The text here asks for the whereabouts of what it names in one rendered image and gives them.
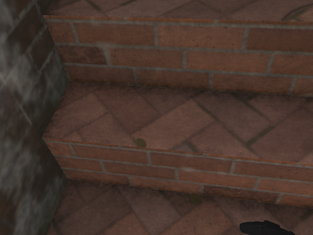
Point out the right robot hand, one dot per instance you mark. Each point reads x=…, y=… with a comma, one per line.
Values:
x=265, y=227

